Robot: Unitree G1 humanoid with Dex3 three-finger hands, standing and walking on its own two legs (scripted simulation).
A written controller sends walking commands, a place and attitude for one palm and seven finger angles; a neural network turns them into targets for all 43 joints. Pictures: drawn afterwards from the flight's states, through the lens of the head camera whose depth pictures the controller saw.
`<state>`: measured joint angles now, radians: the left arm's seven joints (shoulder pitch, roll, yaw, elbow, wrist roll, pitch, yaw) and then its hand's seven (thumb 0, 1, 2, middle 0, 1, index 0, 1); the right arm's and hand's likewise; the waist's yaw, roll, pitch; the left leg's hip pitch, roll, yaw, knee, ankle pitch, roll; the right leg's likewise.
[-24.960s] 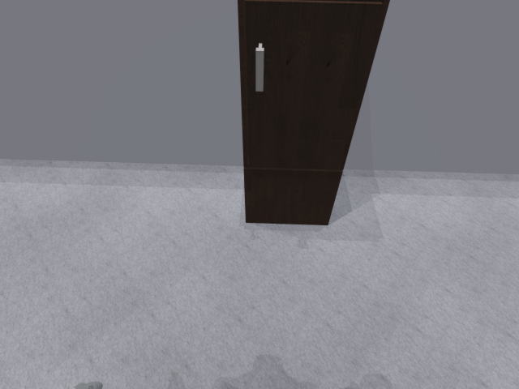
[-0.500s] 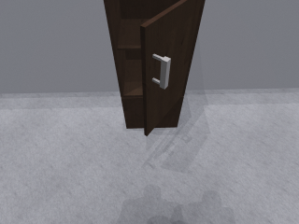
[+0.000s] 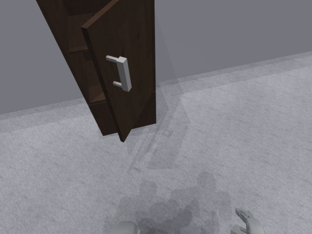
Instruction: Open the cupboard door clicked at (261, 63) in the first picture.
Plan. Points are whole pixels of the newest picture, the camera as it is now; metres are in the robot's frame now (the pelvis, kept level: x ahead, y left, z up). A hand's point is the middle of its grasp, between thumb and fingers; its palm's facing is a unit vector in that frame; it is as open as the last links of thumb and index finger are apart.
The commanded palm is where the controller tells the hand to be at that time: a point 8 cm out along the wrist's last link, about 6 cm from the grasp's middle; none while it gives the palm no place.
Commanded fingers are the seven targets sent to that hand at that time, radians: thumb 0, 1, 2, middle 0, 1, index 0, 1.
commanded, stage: walk to a spot facing it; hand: left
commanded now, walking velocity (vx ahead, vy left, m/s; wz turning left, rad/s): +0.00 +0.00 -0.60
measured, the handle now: (118, 73) +0.55 +0.18 +0.05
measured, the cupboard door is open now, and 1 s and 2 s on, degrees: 52 52 52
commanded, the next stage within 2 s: none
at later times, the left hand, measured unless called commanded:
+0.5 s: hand (109, 206) +0.20 +0.17 -0.17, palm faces -0.33 -0.91 -0.27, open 7.4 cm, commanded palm none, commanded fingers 0.00 0.90 0.90 -0.20 -0.30 -0.20 -0.30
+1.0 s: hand (136, 188) +0.26 +0.10 -0.16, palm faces -0.58 -0.80 -0.16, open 7.4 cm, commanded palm none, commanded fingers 0.00 0.90 0.90 -0.20 -0.30 -0.20 -0.30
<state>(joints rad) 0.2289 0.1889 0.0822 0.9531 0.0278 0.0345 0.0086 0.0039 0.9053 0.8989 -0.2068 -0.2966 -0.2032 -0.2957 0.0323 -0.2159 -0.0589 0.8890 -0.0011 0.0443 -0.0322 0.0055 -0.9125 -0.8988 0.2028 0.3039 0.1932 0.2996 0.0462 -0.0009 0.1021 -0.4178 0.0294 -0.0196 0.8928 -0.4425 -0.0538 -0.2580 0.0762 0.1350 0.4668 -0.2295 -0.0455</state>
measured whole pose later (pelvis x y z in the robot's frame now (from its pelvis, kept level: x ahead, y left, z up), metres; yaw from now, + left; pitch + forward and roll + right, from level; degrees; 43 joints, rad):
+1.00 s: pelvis +0.06 +0.00 +0.00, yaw -37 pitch +1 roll -2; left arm 0.15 0.23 0.09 0.91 0.03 0.05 -0.07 0.01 0.91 0.90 -0.20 -0.30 -0.20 -0.30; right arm 0.33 -0.18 -0.01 0.90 -0.03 -0.03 -0.02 0.00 -0.91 -0.90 0.21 0.30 0.20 0.30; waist -0.01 -0.01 0.07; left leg -0.17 0.11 0.16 0.44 -0.28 -0.02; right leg -0.55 -0.05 -0.04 1.04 -0.33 0.03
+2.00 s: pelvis +0.28 -0.37 -0.02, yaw -59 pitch +0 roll +1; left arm 0.08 0.19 0.06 0.97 0.02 -0.06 -0.03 0.00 0.91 0.90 -0.20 -0.30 -0.20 -0.29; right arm 0.43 -0.20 -0.04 1.13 -0.01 0.00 0.01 0.01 -0.92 -0.90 0.20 0.30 0.19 0.30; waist -0.04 0.02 0.09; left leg -0.22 0.13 0.12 0.96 -0.49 -0.04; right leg -0.38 -0.04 -0.13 0.65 -0.27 -0.06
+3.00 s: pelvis +0.48 -0.79 +0.00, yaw -54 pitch +1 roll +0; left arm 0.13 0.17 0.06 0.99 0.02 -0.04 0.02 -0.02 0.96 0.90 -0.21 -0.30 -0.20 -0.30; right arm 0.27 -0.16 -0.05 1.06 -0.01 0.03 0.01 0.01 -0.91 -0.90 0.20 0.30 0.19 0.30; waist -0.04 -0.02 0.06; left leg -0.48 0.08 0.12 0.94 -0.40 -0.05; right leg -0.23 -0.11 -0.26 0.48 -0.26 -0.01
